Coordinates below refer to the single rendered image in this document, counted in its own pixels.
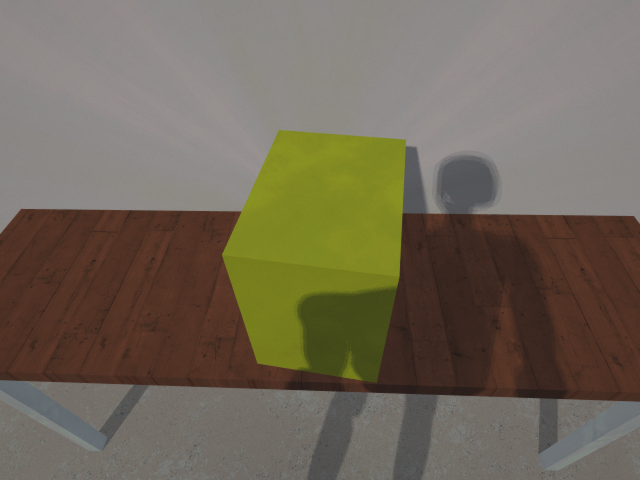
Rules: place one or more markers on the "table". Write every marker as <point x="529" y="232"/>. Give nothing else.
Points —
<point x="525" y="306"/>

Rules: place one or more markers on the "carton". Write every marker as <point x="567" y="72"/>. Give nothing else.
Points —
<point x="314" y="258"/>

